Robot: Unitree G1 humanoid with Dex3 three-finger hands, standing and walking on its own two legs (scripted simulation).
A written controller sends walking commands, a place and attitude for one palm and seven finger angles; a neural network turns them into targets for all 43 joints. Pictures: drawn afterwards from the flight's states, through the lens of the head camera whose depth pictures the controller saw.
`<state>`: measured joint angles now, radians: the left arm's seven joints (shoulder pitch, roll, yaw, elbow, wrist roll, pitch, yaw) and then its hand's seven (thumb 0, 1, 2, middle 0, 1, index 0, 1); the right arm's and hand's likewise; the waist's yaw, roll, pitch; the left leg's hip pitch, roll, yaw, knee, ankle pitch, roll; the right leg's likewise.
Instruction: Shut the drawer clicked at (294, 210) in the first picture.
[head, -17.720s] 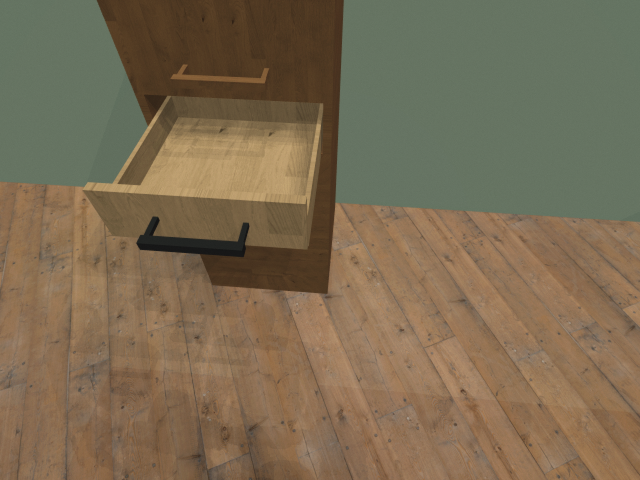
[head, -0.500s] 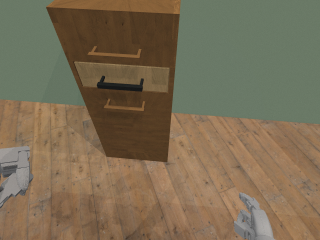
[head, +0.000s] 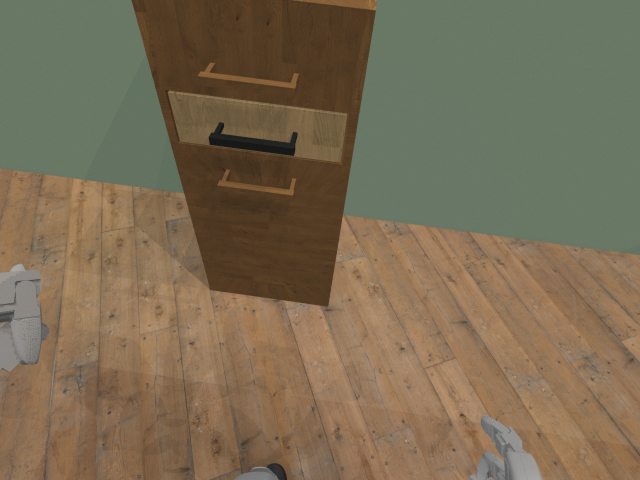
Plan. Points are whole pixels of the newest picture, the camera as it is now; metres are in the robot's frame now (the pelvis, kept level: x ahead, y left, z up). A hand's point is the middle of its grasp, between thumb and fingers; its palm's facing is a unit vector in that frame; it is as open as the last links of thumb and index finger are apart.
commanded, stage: step back with the hand held close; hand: left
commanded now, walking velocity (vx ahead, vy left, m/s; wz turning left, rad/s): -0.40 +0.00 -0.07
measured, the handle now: (254, 138) +0.79 +0.15 -0.04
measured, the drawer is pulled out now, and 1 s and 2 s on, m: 0.00 0.00 0.00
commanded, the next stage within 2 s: stop stepping back and stand still in 0.20 s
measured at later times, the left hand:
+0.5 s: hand out of the picture +0.08 +0.22 +0.17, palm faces +0.22 -0.86 -0.46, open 3.2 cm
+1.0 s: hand out of the picture +0.03 +0.22 +0.18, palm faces +0.28 -0.82 -0.50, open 3.2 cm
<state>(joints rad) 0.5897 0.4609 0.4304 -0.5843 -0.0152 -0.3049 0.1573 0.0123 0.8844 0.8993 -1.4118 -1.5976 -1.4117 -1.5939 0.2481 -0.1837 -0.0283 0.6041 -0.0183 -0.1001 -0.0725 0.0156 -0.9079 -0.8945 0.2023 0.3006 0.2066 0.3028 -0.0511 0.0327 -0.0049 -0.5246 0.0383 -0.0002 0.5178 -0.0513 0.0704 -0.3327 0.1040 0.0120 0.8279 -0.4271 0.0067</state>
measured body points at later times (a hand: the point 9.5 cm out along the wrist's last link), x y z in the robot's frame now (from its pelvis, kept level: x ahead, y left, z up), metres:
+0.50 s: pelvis -0.12 +0.00 +0.00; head -0.13 +0.03 +0.45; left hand +0.06 +0.26 +0.20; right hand +0.02 -0.26 -0.06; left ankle -0.05 +0.09 -0.67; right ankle -0.10 -0.12 -0.73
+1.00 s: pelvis -0.18 +0.00 +0.00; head -0.19 +0.00 +0.45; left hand +0.01 +0.27 +0.20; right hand -0.08 -0.24 -0.10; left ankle -0.14 +0.12 -0.69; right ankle -0.18 -0.08 -0.73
